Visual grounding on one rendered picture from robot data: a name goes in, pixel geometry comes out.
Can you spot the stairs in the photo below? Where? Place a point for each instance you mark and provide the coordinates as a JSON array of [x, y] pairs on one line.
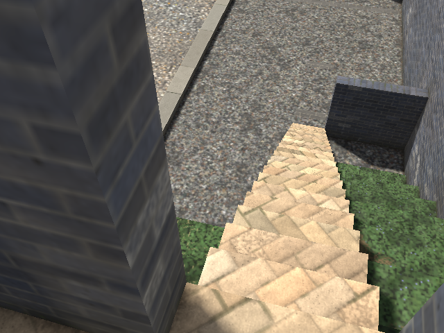
[[292, 242]]

